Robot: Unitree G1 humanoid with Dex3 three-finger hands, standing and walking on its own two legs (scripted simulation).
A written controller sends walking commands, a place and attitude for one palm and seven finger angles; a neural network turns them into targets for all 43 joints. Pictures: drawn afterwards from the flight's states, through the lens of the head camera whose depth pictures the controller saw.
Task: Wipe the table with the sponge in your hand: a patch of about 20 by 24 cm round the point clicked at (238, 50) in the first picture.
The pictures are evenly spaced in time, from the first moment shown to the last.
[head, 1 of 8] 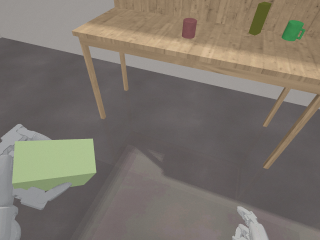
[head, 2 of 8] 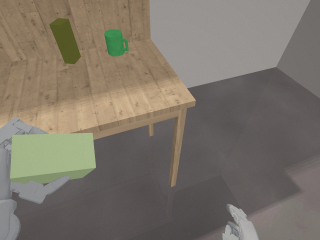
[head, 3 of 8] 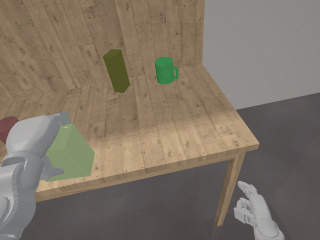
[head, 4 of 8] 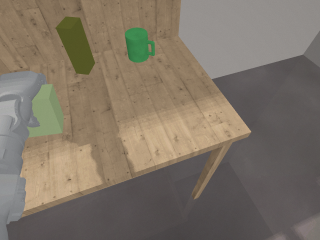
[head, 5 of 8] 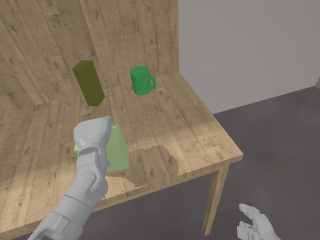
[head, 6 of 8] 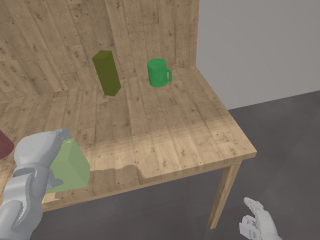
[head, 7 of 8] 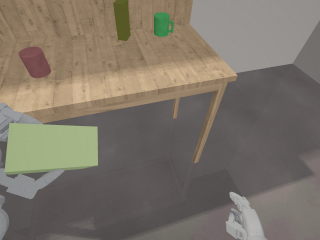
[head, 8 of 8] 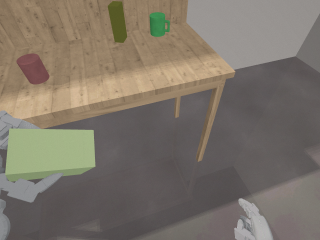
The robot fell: no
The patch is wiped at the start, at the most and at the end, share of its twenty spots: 0.00 1.00 1.00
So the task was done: yes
